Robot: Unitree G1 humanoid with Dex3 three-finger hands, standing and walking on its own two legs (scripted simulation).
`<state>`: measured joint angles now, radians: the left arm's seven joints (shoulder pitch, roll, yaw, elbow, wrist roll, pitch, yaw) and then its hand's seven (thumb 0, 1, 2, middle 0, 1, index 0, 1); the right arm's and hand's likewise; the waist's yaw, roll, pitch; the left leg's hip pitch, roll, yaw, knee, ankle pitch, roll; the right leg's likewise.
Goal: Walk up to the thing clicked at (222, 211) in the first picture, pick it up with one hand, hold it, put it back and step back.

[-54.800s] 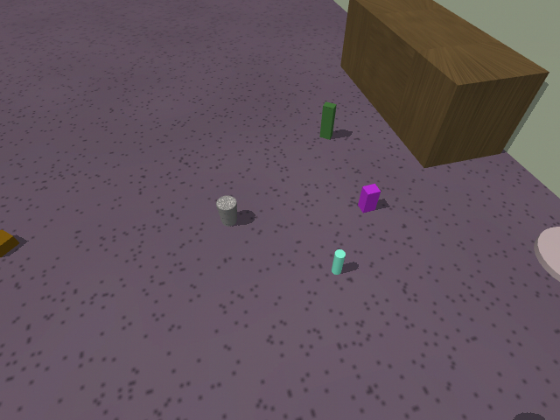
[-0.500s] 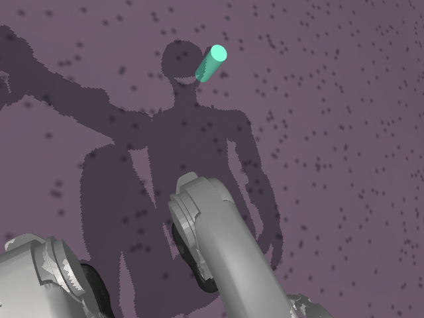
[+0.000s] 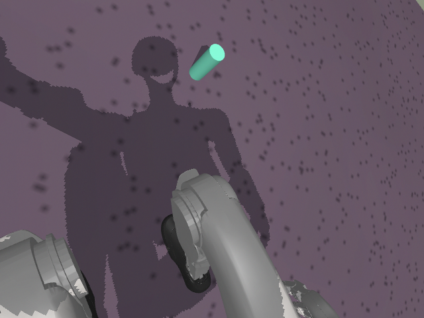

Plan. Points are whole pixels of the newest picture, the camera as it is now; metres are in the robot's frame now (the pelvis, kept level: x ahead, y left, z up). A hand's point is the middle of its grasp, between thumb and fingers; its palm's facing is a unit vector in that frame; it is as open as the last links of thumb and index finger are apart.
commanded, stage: rest palm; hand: left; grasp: from above
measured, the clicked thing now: out of the picture +0.55 +0.31 -0.26
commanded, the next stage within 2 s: close in 1.34 s
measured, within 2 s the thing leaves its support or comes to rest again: neither
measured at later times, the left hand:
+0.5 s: hand out of the picture +0.54 +0.30 -0.22, palm faces -0.45 -0.12 -0.88, open 13.7 cm
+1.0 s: hand out of the picture +0.53 +0.30 -0.23, palm faces -0.43 -0.10 -0.90, open 13.5 cm
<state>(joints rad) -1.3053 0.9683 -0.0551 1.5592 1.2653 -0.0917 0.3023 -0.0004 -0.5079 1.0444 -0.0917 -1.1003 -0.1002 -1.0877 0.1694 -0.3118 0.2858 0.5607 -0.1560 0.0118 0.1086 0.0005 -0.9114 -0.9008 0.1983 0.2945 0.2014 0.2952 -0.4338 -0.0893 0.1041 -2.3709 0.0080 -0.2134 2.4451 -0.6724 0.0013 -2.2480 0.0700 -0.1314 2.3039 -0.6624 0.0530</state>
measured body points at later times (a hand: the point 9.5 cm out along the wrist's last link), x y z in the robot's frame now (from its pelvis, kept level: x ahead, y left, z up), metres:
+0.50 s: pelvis +0.00 +0.00 -0.01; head +0.30 +0.10 +0.31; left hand +0.56 +0.30 -0.17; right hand +0.01 -0.25 -0.06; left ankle +0.07 +0.13 -0.29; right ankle +0.11 -0.12 -0.29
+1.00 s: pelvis +0.00 +0.00 -0.01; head +0.30 +0.11 +0.31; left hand +0.55 +0.30 -0.17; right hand +0.01 -0.24 -0.06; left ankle +0.07 +0.13 -0.29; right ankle +0.11 -0.12 -0.29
